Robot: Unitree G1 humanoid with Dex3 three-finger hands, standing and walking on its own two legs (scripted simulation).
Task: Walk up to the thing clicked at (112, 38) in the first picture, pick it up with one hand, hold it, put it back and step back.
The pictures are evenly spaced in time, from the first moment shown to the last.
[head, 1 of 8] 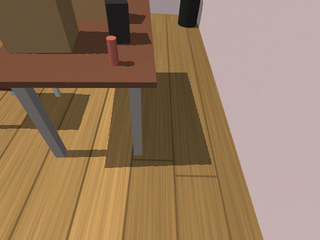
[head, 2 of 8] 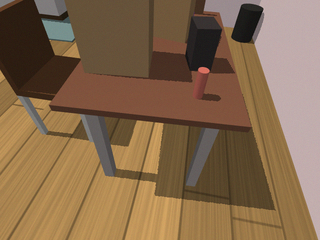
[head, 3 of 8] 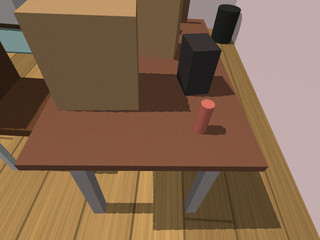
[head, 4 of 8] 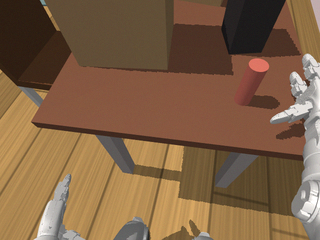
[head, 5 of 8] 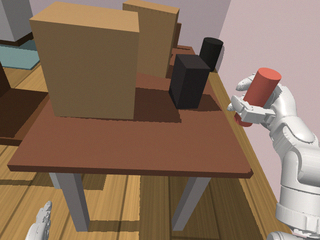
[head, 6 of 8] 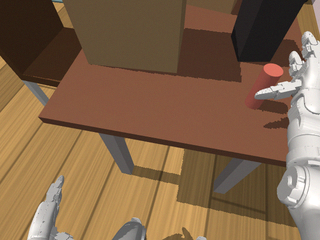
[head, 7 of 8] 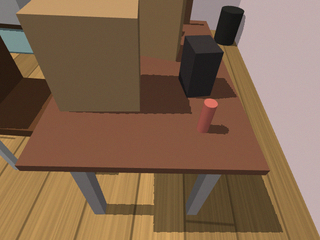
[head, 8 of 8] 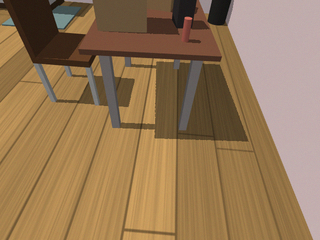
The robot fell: no
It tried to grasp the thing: yes
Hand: right
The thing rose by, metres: 0.26
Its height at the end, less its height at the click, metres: +0.00
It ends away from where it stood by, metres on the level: 0.02
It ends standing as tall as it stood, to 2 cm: yes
